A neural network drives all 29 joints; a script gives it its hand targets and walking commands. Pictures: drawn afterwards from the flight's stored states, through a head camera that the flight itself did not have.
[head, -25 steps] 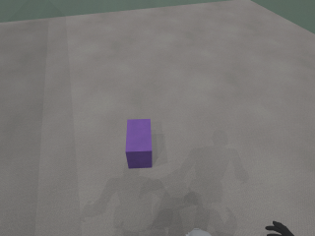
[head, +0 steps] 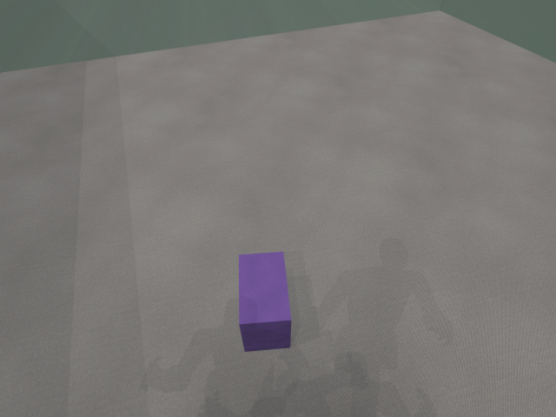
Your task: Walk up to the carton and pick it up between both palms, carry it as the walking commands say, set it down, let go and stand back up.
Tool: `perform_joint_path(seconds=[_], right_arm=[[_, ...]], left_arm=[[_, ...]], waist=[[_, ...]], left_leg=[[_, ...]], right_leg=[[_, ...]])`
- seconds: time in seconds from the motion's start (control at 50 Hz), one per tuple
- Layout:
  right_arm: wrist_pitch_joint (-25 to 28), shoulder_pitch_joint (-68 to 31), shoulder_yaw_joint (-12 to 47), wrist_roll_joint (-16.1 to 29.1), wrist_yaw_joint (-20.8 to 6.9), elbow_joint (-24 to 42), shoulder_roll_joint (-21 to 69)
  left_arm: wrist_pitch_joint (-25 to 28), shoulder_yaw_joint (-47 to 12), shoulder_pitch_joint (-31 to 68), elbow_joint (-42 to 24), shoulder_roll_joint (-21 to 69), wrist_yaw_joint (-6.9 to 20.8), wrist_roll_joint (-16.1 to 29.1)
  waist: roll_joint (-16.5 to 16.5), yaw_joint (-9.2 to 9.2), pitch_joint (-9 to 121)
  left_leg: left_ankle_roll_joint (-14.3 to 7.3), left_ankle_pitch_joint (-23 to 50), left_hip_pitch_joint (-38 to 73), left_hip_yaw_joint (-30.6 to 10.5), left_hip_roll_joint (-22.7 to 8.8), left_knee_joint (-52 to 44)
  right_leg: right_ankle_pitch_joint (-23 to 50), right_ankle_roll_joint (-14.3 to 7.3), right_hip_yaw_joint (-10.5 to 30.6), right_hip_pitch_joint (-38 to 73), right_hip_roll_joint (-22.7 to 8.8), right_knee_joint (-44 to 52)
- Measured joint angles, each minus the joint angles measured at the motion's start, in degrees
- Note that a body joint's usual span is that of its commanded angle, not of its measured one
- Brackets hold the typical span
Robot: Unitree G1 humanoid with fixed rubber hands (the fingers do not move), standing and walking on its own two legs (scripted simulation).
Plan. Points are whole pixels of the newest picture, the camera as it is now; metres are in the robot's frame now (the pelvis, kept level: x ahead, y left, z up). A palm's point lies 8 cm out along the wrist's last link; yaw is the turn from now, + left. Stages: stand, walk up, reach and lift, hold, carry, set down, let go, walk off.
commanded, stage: walk up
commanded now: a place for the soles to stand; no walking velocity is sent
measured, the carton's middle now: (264, 301) +0.64 +0.06 -0.63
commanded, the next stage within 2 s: none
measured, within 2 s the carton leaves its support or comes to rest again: neither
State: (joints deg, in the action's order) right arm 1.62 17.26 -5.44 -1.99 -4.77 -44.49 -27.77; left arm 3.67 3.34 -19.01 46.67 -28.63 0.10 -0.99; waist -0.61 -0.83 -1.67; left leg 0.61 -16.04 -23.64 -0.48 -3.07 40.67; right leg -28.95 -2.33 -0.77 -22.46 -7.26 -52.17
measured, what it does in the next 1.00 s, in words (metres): walks ahead: right foot, then left foot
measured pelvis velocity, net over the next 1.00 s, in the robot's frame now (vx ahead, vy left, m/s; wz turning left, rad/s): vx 0.18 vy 0.09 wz -0.14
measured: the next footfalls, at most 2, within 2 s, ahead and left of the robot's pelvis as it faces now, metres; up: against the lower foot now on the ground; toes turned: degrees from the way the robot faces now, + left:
right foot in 0.12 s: +0.14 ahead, -0.12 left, +0.00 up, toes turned -4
left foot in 0.36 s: +0.26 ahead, +0.19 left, +0.00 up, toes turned +1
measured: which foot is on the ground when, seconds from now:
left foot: down 0.00-0.10, up 0.12-0.34, down 0.36-1.00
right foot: up 0.00-0.10, down 0.12-0.36, up 0.38-0.50, down 0.52-1.00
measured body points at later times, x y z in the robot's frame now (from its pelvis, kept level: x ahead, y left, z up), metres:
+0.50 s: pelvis +0.15 +0.08 +0.01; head +0.18 +0.10 +0.45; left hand +0.19 +0.42 -0.11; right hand +0.26 -0.24 -0.08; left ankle +0.22 +0.19 -0.71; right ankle +0.15 -0.08 -0.70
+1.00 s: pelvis +0.18 +0.09 +0.02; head +0.21 +0.10 +0.47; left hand +0.33 +0.39 -0.10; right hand +0.25 -0.26 -0.08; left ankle +0.22 +0.19 -0.71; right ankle +0.16 -0.07 -0.71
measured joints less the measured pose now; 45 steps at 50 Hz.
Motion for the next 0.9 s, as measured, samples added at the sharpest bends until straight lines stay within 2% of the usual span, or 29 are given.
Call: perform_joint_path(seconds=[0.02,0.06,0.1,0.14,0.18,0.22,0.26,0.3,0.36,0.38,0.42,0.46,0.52,0.54,0.58,0.6,0.64,0.66,0.74,0.9], right_arm=[[-0.1,-0.2,0.1,0.0,0.3,-0.4,0.2],[-0.3,-0.3,0.3,0.0,0.8,-0.5,0.5],[-0.7,0.1,0.5,0.1,1.0,-0.4,0.1],[-1.6,0.8,0.5,0.5,1.6,-0.7,0.2],[-2.3,0.5,0.9,0.6,2.0,-2.3,0.4],[-1.9,-0.3,1.3,0.6,1.8,-3.3,0.5],[-1.2,-1.5,1.3,0.9,1.2,-3.3,0.7],[-0.2,-2.6,1.4,1.2,0.9,-2.8,1.2],[1.2,-4.0,1.2,1.1,1.8,-2.0,1.0],[1.3,-4.7,1.0,1.0,2.5,-2.1,1.4],[1.0,-6.3,1.8,1.2,3.2,-2.7,2.6],[0.5,-7.4,2.8,1.4,3.6,-2.9,3.8],[-0.3,-8.5,3.9,1.6,3.9,-3.3,4.7],[-0.4,-8.9,4.1,1.9,4.0,-3.6,4.7],[-0.4,-9.4,4.2,2.4,4.4,-4.7,4.7],[-0.3,-9.6,4.2,2.6,4.6,-5.2,4.9],[0.2,-10.1,4.4,2.6,4.9,-6.3,5.2],[0.4,-10.4,4.6,2.5,5.0,-6.9,5.2],[0.5,-11.5,4.6,2.4,5.5,-8.4,4.8],[-0.2,-12.1,4.2,2.0,5.9,-10.8,4.5]], left_arm=[[-0.2,0.2,0.2,0.5,-0.2,0.2,0.3],[0.0,0.2,0.3,1.5,-0.2,0.6,0.6],[1.1,-0.1,0.1,2.0,0.2,0.9,0.7],[2.6,0.0,-0.9,1.3,0.1,0.6,0.0],[2.9,0.1,-1.2,1.6,0.8,0.2,-0.1],[2.7,0.4,-2.0,2.0,1.7,-0.1,-0.1],[2.4,0.4,-3.1,2.4,2.0,0.1,-0.1],[1.8,0.0,-4.0,2.5,1.5,0.5,-0.1],[0.6,-0.7,-5.1,2.7,0.9,0.4,0.3],[-0.1,-0.8,-4.4,3.3,0.9,0.3,0.6],[-1.4,-1.3,-2.7,3.9,1.2,-0.1,1.0],[-1.9,-1.9,-1.6,4.1,1.6,-0.2,1.1],[-1.4,-2.3,-0.2,5.1,2.3,-0.4,1.2],[-1.4,-2.3,0.3,5.4,2.7,-0.5,1.0],[-1.7,-2.5,1.7,6.0,3.5,-0.4,0.7],[-1.9,-2.6,2.6,6.1,3.6,-0.2,0.9],[-2.3,-2.8,4.8,6.3,3.8,-0.2,1.3],[-2.6,-3.0,5.8,6.2,3.9,-0.2,1.5],[-3.4,-3.4,9.1,6.7,4.2,-0.2,1.6],[-4.7,-2.4,13.2,9.0,2.8,0.4,1.4]], waist=[[0.9,0.0,0.0],[1.4,-0.45,0.1],[0.1,-1.03,0.3],[-0.2,-0.43,0.8],[-1.0,0.47,0.3],[-1.7,1.5,-0.3],[-1.9,2.0,-1.1],[-1.0,2.54,-2.1],[-0.1,2.96,-2.9],[0.6,2.9,-3.4],[1.9,3.24,-4.3],[2.2,2.92,-4.3],[2.5,2.57,-3.3],[2.2,2.49,-3.1],[1.4,2.22,-2.6],[1.6,2.24,-2.5],[2.2,2.38,-3.0],[2.2,2.32,-3.2],[1.4,1.67,-3.8],[2.8,1.28,-3.3]], left_leg=[[0.2,0.4,0.5,0.7,0.4,0.6],[-0.8,-0.7,1.9,1.4,0.7,0.3],[-2.1,-3.5,2.4,0.9,-0.1,1.5],[-3.6,-11.1,-0.4,-0.2,0.3,9.4],[-3.3,-8.8,-3.8,-1.4,0.9,17.8],[-2.7,-5.9,-6.5,-1.0,0.6,20.1],[-1.8,-4.5,-7.4,-0.1,-0.3,15.8],[-1.3,-2.4,-5.9,1.1,-0.6,7.5],[-1.7,4.0,-1.2,2.1,-0.3,-3.5],[-1.3,4.7,-1.4,2.7,0.3,-2.2],[-1.2,2.4,-1.1,4.0,0.8,0.1],[-1.6,0.5,-0.2,4.5,0.5,0.4],[-1.7,-1.3,0.7,5.5,0.2,0.9],[-1.8,-2.1,0.7,5.7,0.0,1.8],[-1.8,-2.3,1.1,5.6,-0.4,2.1],[-1.9,-2.1,1.5,5.9,-0.1,1.6],[-2.3,-2.8,2.7,6.6,0.5,0.2],[-2.5,-3.0,3.1,6.7,0.7,-0.3],[-2.9,-2.9,4.8,7.3,0.0,-1.9],[-2.1,-1.7,6.9,9.0,-0.7,-4.8]], right_leg=[[0.1,0.3,1.1,-1.7,0.9,-3.4],[-0.4,0.7,0.3,-3.6,2.2,-4.1],[0.2,0.5,-2.2,-1.8,4.0,4.1],[5.9,1.0,-1.9,-0.6,5.1,9.0],[10.5,1.8,-2.5,1.4,5.1,10.9],[11.4,1.6,-2.3,3.9,5.0,14.0],[11.5,1.7,-2.0,6.1,4.6,17.0],[11.0,1.9,-1.2,7.3,3.6,17.7],[7.0,2.3,0.2,5.9,2.1,11.9],[5.8,2.0,0.9,4.7,1.3,8.4],[1.9,1.4,3.2,2.6,1.7,3.6],[-0.6,1.0,2.5,1.7,2.6,2.9],[7.2,0.7,0.0,2.8,3.3,9.9],[9.9,1.3,0.2,3.4,3.7,11.2],[9.1,4.1,0.1,4.3,3.9,11.9],[8.4,4.7,0.4,4.5,3.6,12.1],[8.2,4.3,1.1,4.5,3.1,11.8],[10.6,3.8,1.2,4.6,3.0,11.9],[11.7,2.6,0.9,5.0,3.5,11.7],[11.1,2.6,0.8,7.3,3.6,16.3]])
